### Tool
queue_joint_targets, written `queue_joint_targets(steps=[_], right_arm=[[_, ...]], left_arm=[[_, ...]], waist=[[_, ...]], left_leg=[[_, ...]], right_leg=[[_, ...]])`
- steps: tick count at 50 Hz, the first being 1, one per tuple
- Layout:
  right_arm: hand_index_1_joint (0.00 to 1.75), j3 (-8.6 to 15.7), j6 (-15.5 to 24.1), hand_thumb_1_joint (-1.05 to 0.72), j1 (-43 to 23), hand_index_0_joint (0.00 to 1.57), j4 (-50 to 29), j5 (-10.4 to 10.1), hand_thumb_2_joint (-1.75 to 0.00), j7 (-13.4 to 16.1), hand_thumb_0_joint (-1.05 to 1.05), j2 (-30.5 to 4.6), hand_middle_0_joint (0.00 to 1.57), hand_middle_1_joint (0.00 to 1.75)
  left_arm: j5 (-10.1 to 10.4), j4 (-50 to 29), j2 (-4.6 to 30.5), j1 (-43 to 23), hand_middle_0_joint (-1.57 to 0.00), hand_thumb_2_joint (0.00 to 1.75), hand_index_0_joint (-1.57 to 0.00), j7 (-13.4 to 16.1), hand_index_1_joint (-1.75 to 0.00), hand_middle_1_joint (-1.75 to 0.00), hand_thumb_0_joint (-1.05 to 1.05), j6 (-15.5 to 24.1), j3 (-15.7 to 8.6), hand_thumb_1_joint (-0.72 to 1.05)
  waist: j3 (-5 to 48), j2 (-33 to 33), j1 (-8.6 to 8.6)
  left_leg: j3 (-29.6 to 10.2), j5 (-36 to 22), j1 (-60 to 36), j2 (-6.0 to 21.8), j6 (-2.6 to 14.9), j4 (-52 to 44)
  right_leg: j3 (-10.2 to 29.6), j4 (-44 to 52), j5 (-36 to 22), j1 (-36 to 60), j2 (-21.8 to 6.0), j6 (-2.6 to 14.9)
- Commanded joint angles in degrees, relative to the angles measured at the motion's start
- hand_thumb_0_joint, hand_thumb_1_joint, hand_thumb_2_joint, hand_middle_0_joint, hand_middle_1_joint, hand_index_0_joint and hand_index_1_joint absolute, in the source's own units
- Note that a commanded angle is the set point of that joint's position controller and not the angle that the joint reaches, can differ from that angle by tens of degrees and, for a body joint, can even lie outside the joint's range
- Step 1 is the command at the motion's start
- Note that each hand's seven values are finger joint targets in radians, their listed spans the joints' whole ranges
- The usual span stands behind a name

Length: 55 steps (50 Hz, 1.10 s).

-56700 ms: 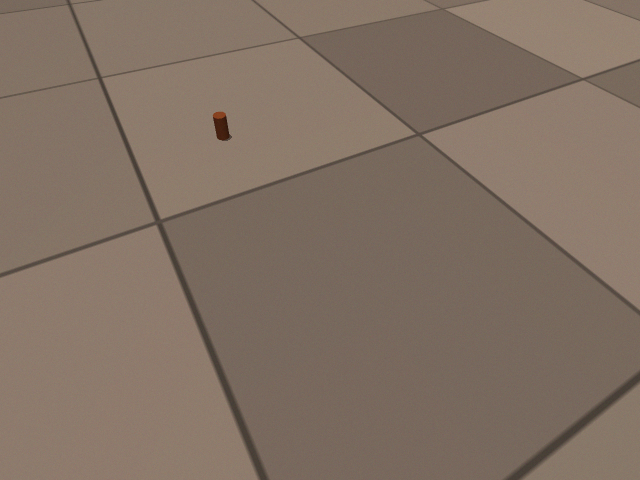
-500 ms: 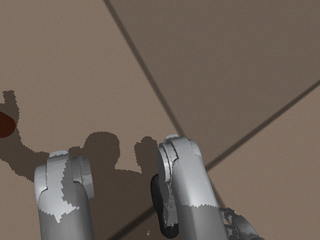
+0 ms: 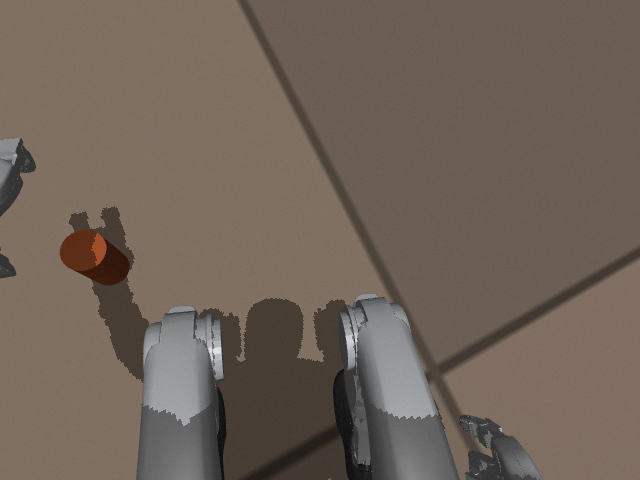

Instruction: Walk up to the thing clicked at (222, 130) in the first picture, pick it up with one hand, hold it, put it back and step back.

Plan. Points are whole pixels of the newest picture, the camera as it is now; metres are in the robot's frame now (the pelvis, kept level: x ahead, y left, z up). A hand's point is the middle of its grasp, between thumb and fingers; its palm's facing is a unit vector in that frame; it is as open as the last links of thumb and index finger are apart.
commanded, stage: withdraw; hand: left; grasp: from above
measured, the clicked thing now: (98, 259) +0.43 +0.32 -0.33
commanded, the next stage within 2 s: home in 0.42 s
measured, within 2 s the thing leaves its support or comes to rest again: neither
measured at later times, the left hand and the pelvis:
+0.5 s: hand (60, 240) +0.42 +0.33 -0.19, palm faces -0.42 -0.04 -0.91, open 14.1 cm; pelvis -0.03 +0.00 -0.04, yaw -1 degrees
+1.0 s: hand (14, 238) +0.39 +0.32 -0.07, palm faces -0.36 -0.47 -0.80, open 10.3 cm; pelvis +0.01 +0.01 +0.05, yaw +0 degrees
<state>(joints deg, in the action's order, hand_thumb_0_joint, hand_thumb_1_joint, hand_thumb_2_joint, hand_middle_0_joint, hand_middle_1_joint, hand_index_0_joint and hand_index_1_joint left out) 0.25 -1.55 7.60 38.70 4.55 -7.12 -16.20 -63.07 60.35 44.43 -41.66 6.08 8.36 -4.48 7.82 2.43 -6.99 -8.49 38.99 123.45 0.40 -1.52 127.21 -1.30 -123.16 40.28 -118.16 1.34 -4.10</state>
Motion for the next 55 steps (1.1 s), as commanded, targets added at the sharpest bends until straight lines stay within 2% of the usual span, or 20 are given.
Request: queue_joint_targets(steps=[1,5,7,10,13,15,16,18,21,24,25,30,34,36,39,43,46,49,51,55], right_arm=[[0.3,4.2,-0.2,-0.92,10.2,0.2,-2.4,-1.0,-0.91,1.8,0.0,-13.1,0.2,0.3],[0.3,3.1,0.1,-0.92,8.7,0.2,-1.8,-0.7,-0.91,2.7,0.0,-12.0,0.2,0.3],[0.3,2.9,0.2,-0.92,7.8,0.2,-1.9,-0.6,-0.91,2.8,0.0,-11.5,0.2,0.3],[0.3,2.0,-0.1,-0.92,6.4,0.2,-0.9,0.6,-0.91,2.3,0.0,-11.6,0.2,0.3],[0.3,1.6,-0.2,-0.91,6.4,0.2,0.4,1.6,-0.9,1.6,0.0,-12.6,0.2,0.3],[0.3,1.6,0.2,-0.91,6.9,0.2,1.7,2.1,-0.9,1.7,0.0,-13.1,0.2,0.3],[0.3,1.5,0.4,-0.91,7.2,0.2,2.1,2.5,-0.9,1.8,0.0,-13.7,0.2,0.3],[0.3,1.0,0.9,-0.92,7.7,0.2,2.8,3.0,-0.9,1.7,0.0,-13.6,0.2,0.3],[0.3,0.3,2.1,-0.92,7.6,0.2,3.6,3.7,-0.9,1.5,0.0,-13.9,0.2,0.3],[0.3,0.2,3.7,-0.88,7.7,0.2,3.9,4.3,-0.89,1.3,0.0,-14.3,0.2,0.3],[0.3,0.0,4.0,-0.91,7.9,0.2,3.8,4.5,-0.9,1.4,0.0,-14.2,0.2,0.3],[0.3,1.1,5.3,-0.88,10.3,0.2,2.2,4.0,-0.89,1.2,0.0,-14.6,0.2,0.3],[0.3,3.0,4.6,-0.89,12.4,0.2,1.8,2.5,-0.9,1.2,0.0,-14.2,0.2,0.3],[0.3,4.1,3.9,-0.89,14.2,0.2,1.1,1.7,-0.9,1.0,0.0,-14.4,0.2,0.3],[0.3,4.3,2.3,-0.89,15.5,0.2,0.1,0.4,-0.9,0.8,0.0,-14.2,0.2,0.3],[0.3,4.5,1.3,-0.9,13.6,0.2,-2.6,-1.1,-0.9,1.4,0.0,-13.9,0.2,0.3],[0.3,4.5,0.9,-0.9,11.2,0.2,-4.5,-2.0,-0.9,2.2,0.0,-12.5,0.2,0.3],[0.3,4.6,0.8,-0.9,9.0,0.2,-6.1,-2.8,-0.9,2.9,0.0,-11.1,0.2,0.3],[0.3,4.9,0.9,-0.9,7.3,0.2,-7.6,-3.4,-0.9,3.5,0.0,-10.3,0.2,0.3],[0.3,4.9,1.9,-0.9,4.6,0.2,-9.3,-4.2,-0.9,4.7,0.0,-8.8,0.2,0.3]], left_arm=[[3.8,-9.5,11.0,-10.3,-0.08,1.01,-0.07,-4.7,-1.02,-1.02,0.0,3.4,-0.8,-0.57],[3.1,-8.4,13.6,-12.4,-0.08,1.0,-0.08,-4.5,-1.02,-1.01,0.0,10.1,-3.7,-0.56],[0.9,-7.5,15.4,-14.5,-0.09,1.0,-0.08,-2.0,-1.01,-1.0,0.0,13.8,-5.1,-0.57],[-3.8,-2.9,14.4,-19.0,-0.08,1.01,-0.07,4.5,-1.02,-1.01,0.0,16.5,-4.1,-0.57],[-8.0,4.9,11.1,-22.5,-0.07,1.0,-0.07,12.0,-1.02,-1.02,0.0,15.6,-2.0,-0.56],[-10.5,8.1,13.0,-26.6,-0.07,1.0,-0.07,15.5,-1.02,-1.02,0.0,14.7,-2.3,-0.55],[-11.8,7.6,16.2,-30.1,-0.07,1.0,-0.07,17.1,-1.02,-1.02,0.0,14.1,-3.7,-0.55],[-13.6,14.5,16.7,-30.7,-0.08,1.0,-0.08,19.2,-1.01,-1.01,0.0,11.9,-3.6,-0.55],[-15.1,19.5,20.4,-34.5,-0.09,0.99,-0.09,21.6,-1.01,-1.01,0.0,10.1,-5.3,-0.54],[-14.9,21.0,22.3,-36.6,-0.16,0.91,-0.16,22.9,-0.93,-0.94,0.0,8.3,-6.1,-0.45],[-14.6,19.8,23.7,-38.3,-0.1,0.96,-0.11,23.0,-1.0,-1.01,0.0,7.8,-6.6,-0.5],[-9.7,12.6,25.8,-35.1,-0.18,0.87,-0.2,20.7,-0.92,-0.93,0.0,4.5,-8.6,-0.4],[-5.0,4.9,23.4,-29.2,-0.23,0.86,-0.21,15.1,-0.63,-0.61,0.0,2.4,-8.5,-0.17],[-1.7,2.0,21.3,-24.0,-0.23,0.85,-0.21,11.2,-0.59,-0.58,0.0,1.4,-8.5,-0.1],[3.9,-4.7,18.1,-17.8,-0.21,0.8,-0.19,5.4,-0.48,-0.47,0.0,-0.3,-7.9,0.1],[16.2,-19.0,11.2,-4.0,-0.18,0.76,-0.18,-1.7,-0.33,-0.33,0.0,-3.2,-7.5,0.42],[23.7,-29.1,7.6,3.8,-0.18,0.81,-0.18,-5.7,-0.28,-0.28,0.0,-5.0,-7.4,0.66],[29.4,-36.6,5.2,8.9,-0.2,0.89,-0.2,-6.9,-0.3,-0.3,0.0,-6.4,-8.7,0.88],[32.5,-41.8,3.9,10.2,-0.2,0.9,-0.2,-6.9,-0.3,-0.3,0.0,-7.1,-9.3,0.9],[37.3,-45.9,-3.0,17.9,-0.2,0.89,-0.2,-6.0,-0.3,-0.3,0.0,-9.6,-6.6,0.89]], waist=[[27.6,3.0,-1.72],[27.7,3.9,-0.7],[29.3,7.0,-0.39],[28.2,9.1,-1.91],[26.3,10.4,-4.16],[28.2,12.8,-4.76],[31.1,14.6,-4.41],[30.3,13.9,-5.05],[31.1,15.7,-5.6],[31.2,15.7,-6.42],[32.9,17.5,-6.53],[41.7,20.9,-4.99],[44.3,23.1,-2.84],[44.0,22.0,-2.05],[44.5,17.6,-0.98],[42.4,13.0,0.78],[40.2,9.8,1.56],[39.1,9.9,2.57],[39.6,10.1,3.02],[34.8,9.9,2.83]], left_leg=[[4.7,-9.8,-24.8,-0.7,3.8,-15.1],[5.7,-9.4,-23.9,-0.9,3.91,-14.0],[5.5,-7.9,-26.1,-0.7,3.34,-14.9],[5.7,-5.8,-26.4,-0.6,2.84,-14.7],[5.3,-4.4,-27.7,-0.6,2.33,-14.8],[5.3,-4.5,-28.8,-0.8,2.14,-14.4],[5.5,-5.0,-29.1,-1.0,2.11,-13.9],[5.7,-4.2,-27.8,-1.2,2.15,-12.7],[5.4,-2.5,-26.4,-1.4,2.38,-11.2],[5.6,-0.3,-24.6,-1.7,2.82,-9.6],[5.9,-0.4,-25.1,-1.7,2.85,-9.2],[5.8,-3.4,-30.2,-1.4,2.59,-9.0],[5.3,-6.6,-33.1,-1.3,1.94,-11.9],[4.4,-8.9,-35.0,-1.2,1.71,-13.4],[3.9,-11.6,-36.7,-1.0,2.15,-15.7],[2.7,-18.4,-40.6,-0.8,2.25,-19.5],[3.0,-20.5,-41.4,-0.2,2.67,-22.1],[3.0,-20.8,-44.3,0.2,2.54,-26.0],[3.2,-18.3,-46.7,0.6,2.73,-28.8],[3.3,-12.6,-49.1,1.0,2.58,-35.0]], right_leg=[[-4.4,16.5,-12.7,18.7,1.1,6.22],[-3.5,16.0,-11.8,17.8,1.0,6.48],[-3.8,14.9,-10.5,16.0,1.1,6.28],[-4.7,13.9,-8.8,12.9,1.2,6.19],[-6.0,12.5,-7.6,8.3,1.0,6.31],[-6.5,11.5,-7.6,6.4,0.7,6.31],[-6.5,11.1,-7.7,5.8,0.6,6.32],[-6.7,9.7,-7.0,4.2,0.4,6.17],[-7.1,7.5,-5.9,2.0,0.4,6.04],[-6.8,6.7,-4.4,1.5,-0.1,5.43],[-6.7,6.7,-4.4,2.0,0.0,5.34],[-6.4,6.0,-7.7,5.7,-0.2,5.64],[-6.1,6.6,-10.5,8.2,-0.3,6.33],[-6.0,7.7,-11.8,9.7,-0.5,6.27],[-5.8,11.1,-13.6,13.7,-0.2,5.7],[-5.4,15.7,-17.7,18.2,0.1,5.56],[-4.4,19.6,-19.4,22.5,0.4,5.67],[-3.5,22.9,-19.9,26.9,-0.2,5.8],[-3.0,25.7,-18.2,29.3,-0.3,5.82],[-2.8,30.6,-14.7,33.0,-0.4,5.81]])
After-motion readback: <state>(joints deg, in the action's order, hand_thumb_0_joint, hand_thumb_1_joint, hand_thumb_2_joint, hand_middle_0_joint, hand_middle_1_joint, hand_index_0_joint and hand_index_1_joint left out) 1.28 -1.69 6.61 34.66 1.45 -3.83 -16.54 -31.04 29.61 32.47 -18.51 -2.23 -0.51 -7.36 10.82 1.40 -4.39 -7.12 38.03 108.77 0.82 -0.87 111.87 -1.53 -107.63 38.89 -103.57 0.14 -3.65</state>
